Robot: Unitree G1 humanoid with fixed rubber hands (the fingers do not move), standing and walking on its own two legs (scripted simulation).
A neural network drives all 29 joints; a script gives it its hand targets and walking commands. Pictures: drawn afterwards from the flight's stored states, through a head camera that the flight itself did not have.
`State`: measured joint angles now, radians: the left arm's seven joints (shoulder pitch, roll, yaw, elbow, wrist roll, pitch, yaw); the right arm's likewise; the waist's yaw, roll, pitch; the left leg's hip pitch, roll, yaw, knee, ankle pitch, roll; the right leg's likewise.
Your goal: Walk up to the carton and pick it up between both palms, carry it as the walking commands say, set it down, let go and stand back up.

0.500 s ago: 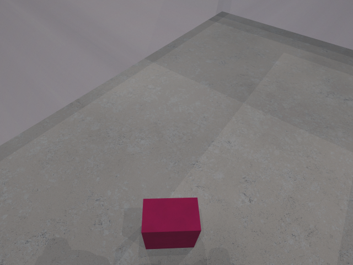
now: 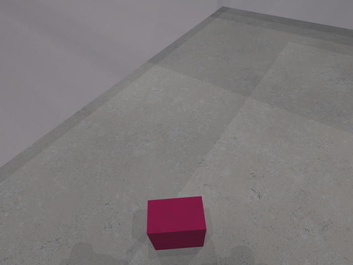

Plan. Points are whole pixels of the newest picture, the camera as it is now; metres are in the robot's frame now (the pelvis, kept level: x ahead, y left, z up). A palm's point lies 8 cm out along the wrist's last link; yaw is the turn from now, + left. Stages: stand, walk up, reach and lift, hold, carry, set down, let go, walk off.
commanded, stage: stand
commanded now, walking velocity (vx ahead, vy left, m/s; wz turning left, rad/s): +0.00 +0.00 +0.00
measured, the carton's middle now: (177, 224) +0.41 +0.05 -0.63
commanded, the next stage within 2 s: reach and lift in 0.16 s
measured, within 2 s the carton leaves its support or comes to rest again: neither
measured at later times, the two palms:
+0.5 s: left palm (92, 262) +0.17 +0.23 -0.12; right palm out of the picture +0.14 -0.23 -0.13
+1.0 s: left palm (98, 233) +0.25 +0.26 -0.17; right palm (251, 232) +0.25 -0.19 -0.18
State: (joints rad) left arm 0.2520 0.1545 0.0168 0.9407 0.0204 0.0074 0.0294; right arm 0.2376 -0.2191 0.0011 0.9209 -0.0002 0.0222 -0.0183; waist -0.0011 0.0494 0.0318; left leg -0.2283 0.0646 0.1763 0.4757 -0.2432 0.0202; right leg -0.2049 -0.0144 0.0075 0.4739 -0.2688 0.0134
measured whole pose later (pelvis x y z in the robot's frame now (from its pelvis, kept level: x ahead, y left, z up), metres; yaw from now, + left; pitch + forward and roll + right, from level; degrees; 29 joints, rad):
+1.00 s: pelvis -0.06 -0.01 -0.08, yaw +2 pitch +18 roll +2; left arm -0.43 0.30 0.16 0.80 -0.05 0.16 -0.09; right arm -0.32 -0.15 0.00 0.58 0.00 0.23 -0.09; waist 0.00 -0.02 0.06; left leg -0.95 0.07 0.15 1.00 -0.35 0.02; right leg -0.96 -0.05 0.01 1.07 -0.43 0.01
